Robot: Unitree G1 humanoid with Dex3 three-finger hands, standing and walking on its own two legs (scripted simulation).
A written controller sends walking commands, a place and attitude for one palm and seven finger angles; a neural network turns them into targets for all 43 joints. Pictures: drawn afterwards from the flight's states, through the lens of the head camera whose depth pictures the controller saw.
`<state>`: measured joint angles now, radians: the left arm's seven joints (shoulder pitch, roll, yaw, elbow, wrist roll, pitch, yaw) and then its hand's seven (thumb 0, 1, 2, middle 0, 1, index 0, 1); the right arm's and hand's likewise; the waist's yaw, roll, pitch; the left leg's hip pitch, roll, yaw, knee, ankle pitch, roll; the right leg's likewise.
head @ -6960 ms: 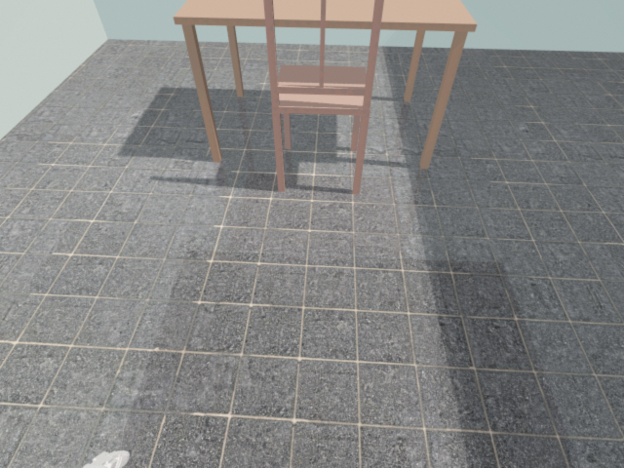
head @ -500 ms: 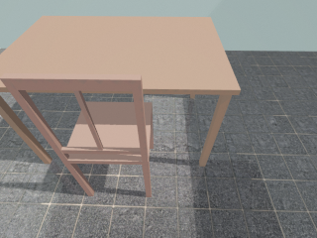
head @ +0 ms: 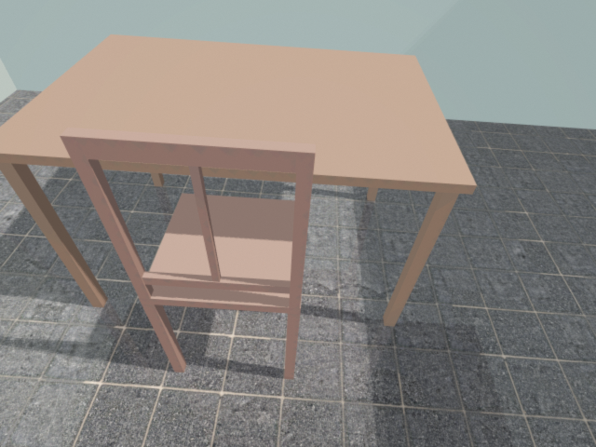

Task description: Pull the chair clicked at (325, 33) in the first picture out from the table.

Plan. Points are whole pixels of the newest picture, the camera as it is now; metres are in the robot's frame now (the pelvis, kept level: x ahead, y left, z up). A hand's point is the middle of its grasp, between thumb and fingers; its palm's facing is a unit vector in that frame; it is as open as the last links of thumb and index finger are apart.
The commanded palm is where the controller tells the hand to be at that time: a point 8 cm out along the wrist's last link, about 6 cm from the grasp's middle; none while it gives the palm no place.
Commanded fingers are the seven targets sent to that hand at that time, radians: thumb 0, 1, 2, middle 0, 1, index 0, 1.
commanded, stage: look again from close up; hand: left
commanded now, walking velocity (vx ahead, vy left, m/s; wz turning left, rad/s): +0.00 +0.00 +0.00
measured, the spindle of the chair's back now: (207, 230) +0.52 +0.21 -0.06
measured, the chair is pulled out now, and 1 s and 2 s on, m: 0.00 0.00 0.00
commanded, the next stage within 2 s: none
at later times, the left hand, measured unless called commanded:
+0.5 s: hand out of the picture -0.03 +0.15 -0.18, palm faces +0.05 -0.99 -0.13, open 7.4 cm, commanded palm none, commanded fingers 0.00 0.90 0.90 -0.20 -0.30 -0.20 -0.30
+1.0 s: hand out of the picture -0.01 +0.14 -0.18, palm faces +0.05 -0.99 -0.13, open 7.4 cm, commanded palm none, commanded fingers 0.00 0.90 0.90 -0.20 -0.30 -0.20 -0.30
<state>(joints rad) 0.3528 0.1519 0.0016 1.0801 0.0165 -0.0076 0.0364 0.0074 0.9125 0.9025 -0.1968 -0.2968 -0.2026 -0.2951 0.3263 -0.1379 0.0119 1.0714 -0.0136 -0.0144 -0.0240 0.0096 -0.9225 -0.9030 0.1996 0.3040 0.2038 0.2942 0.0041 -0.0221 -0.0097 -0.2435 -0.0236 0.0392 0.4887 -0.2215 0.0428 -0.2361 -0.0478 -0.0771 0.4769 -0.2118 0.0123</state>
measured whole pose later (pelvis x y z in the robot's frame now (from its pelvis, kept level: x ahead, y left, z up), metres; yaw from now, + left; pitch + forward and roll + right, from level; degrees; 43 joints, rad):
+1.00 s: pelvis +0.01 +0.00 +0.00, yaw -1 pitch -1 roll +0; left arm 0.37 0.11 0.00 1.08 0.01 -0.02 0.04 0.01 0.91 0.90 -0.20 -0.30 -0.20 -0.30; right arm 0.32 -0.10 0.02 1.13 -0.01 -0.02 -0.03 0.01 -0.91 -0.90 0.20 0.30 0.20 0.29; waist 0.01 -0.03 0.01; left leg -0.23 -0.01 0.05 0.47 -0.22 0.04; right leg -0.23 -0.04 -0.07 0.45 -0.21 0.01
